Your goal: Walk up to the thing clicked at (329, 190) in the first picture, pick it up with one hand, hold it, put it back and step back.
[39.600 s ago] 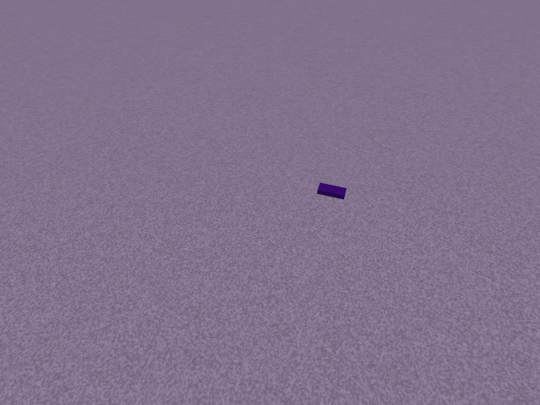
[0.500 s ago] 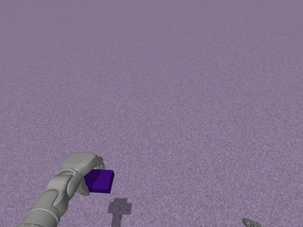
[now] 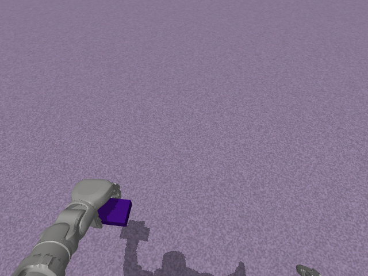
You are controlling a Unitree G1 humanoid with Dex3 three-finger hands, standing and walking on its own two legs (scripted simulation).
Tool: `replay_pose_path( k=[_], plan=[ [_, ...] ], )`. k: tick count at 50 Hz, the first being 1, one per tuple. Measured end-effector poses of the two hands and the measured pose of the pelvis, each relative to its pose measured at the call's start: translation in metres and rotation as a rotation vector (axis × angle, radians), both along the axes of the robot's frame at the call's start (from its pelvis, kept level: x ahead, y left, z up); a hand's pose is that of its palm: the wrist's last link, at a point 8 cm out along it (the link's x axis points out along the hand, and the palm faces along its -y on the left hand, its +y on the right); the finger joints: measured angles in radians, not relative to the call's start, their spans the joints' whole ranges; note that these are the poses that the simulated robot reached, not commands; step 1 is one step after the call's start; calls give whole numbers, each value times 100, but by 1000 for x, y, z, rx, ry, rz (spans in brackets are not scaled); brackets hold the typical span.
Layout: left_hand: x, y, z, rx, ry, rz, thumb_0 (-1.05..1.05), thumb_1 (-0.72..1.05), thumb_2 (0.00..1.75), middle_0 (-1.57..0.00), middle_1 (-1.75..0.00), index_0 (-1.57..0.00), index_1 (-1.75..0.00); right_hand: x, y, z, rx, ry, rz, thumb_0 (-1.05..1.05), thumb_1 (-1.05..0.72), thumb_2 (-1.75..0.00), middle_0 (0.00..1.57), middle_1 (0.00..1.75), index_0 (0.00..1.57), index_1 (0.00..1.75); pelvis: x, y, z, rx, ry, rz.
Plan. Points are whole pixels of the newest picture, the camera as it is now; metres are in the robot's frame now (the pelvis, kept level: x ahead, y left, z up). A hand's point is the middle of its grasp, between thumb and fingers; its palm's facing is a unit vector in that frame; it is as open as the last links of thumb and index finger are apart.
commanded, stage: crouch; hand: left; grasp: from above
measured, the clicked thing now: (101, 210) +0.33 +0.24 -0.12
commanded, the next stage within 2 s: lower in 1.56 s
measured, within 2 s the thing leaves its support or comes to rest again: neither
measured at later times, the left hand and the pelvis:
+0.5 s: hand (116, 222) +0.37 +0.26 -0.33, palm faces -0.45 +0.05 -0.89, open 8.8 cm; pelvis -0.05 +0.01 -0.20, yaw -1 degrees
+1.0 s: hand (123, 228) +0.39 +0.27 -0.49, palm faces -0.45 +0.01 -0.89, open 8.8 cm; pelvis -0.06 +0.01 -0.33, yaw -5 degrees
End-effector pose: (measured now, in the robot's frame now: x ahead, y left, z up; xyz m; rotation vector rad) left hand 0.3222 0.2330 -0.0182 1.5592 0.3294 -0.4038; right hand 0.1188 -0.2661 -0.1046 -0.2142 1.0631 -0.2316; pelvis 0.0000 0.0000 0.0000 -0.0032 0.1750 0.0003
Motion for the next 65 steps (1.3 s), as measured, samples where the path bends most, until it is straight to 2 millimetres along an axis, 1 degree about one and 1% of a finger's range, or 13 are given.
replay_pose_path(
  k=[4,10,15,19,22,26,31,34,40,46,52,65],
  plan=[
    [9,4,-38,22,-22,0,-2,19,27,-82,-32,-87,-30,-20,-8,-29,-27,54,-6,1,-91,-90,20,30,21,30,-8,1,-29,-9,85,3],
    [22,8,-104,42,-33,2,-2,20,25,-83,-30,-88,-28,-60,-15,-82,-68,144,-37,1,-91,-90,20,30,21,30,-22,5,-80,-25,204,5],
    [34,10,-156,43,-44,10,-2,20,25,-83,-30,-88,-27,-93,-13,-130,-82,217,-58,1,-91,-90,20,30,21,30,-33,9,-125,-36,288,4],
    [44,14,-195,48,-39,21,-2,20,28,-82,-31,-87,-28,-112,-6,-166,-75,259,-65,1,-91,-90,20,30,21,30,-41,11,-159,-43,339,2],
    [49,18,-225,47,-22,31,-2,19,29,-82,-32,-86,-30,-121,0,-191,-63,278,-59,1,-91,-90,20,30,21,30,-45,13,-182,-48,372,0],
    [52,22,-266,34,8,36,-2,19,30,-82,-33,-86,-31,-126,7,-221,-46,294,-38,1,-91,-90,20,30,21,30,-49,13,-212,-56,411,-2],
    [54,26,-312,16,20,23,-2,18,30,-82,-33,-86,-31,-123,9,-254,-41,307,2,1,-91,-90,20,30,21,30,-52,12,-246,-67,446,-3],
    [58,29,-336,8,11,22,-2,18,30,-82,-33,-87,-30,-119,7,-271,-45,314,30,1,-91,-90,20,30,21,30,-52,11,-264,-73,461,-7],
    [70,34,-372,9,-9,35,-2,18,29,-82,-32,-87,-30,-110,2,-298,-56,318,70,1,-91,-90,20,30,21,30,-53,10,-294,-83,472,-14],
    [75,35,-398,10,-3,47,-2,18,29,-82,-32,-87,-30,-109,-3,-318,-55,326,81,1,-92,-90,20,30,21,30,-55,9,-316,-88,468,-24],
    [79,38,-419,7,9,50,-2,18,30,-82,-33,-86,-31,-119,-6,-334,-53,355,79,1,-92,-90,20,30,21,30,-57,8,-334,-90,462,-36],
    [81,40,-457,1,20,39,-2,19,30,-80,-36,-84,-34,-150,-6,-367,-43,427,69,1,-92,-90,20,30,21,30,-63,8,-373,-93,431,-49]
  ],
)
